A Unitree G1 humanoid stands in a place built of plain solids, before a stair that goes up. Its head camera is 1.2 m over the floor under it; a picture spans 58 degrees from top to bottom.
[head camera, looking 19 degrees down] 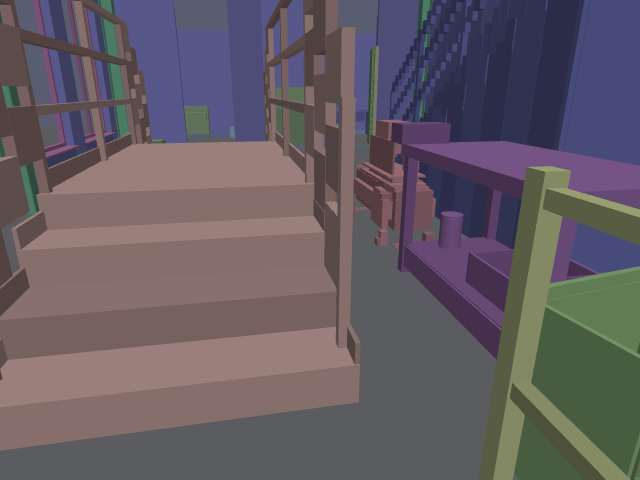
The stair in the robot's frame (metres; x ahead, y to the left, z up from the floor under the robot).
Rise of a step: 0.18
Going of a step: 0.30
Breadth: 1.40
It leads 11 degrees to the left of straight ahead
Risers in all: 4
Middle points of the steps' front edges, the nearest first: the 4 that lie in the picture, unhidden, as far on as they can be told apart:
1.32 0.53 0.18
1.61 0.59 0.36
1.91 0.64 0.54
2.20 0.70 0.72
